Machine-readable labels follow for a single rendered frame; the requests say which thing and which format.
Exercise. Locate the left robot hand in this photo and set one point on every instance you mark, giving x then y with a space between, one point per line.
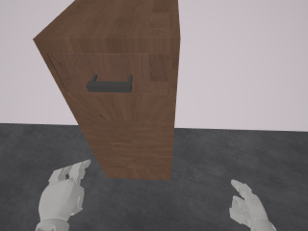
63 197

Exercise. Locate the drawer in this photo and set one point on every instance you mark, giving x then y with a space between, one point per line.
151 71

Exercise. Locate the handle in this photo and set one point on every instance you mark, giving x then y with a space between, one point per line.
109 86

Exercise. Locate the robot left forearm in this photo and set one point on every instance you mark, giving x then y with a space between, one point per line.
53 224

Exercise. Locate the right robot hand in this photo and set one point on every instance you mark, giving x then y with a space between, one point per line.
249 209

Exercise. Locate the robot right forearm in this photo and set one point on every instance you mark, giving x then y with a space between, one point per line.
261 224

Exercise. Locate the cabinet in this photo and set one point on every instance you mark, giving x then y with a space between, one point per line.
130 134

